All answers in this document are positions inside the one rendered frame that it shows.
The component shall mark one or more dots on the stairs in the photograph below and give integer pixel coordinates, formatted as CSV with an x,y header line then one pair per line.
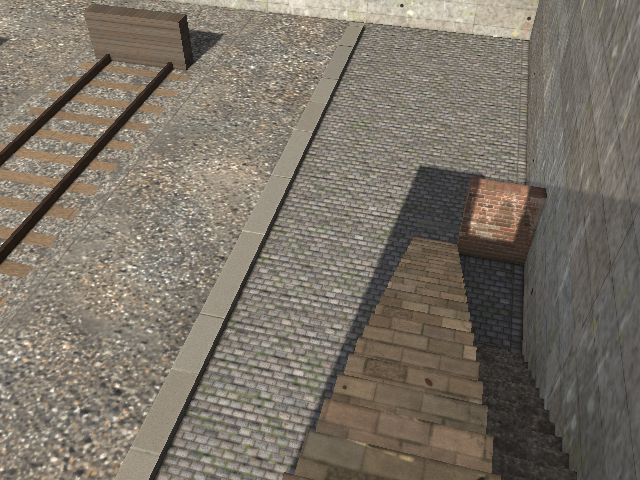
x,y
409,404

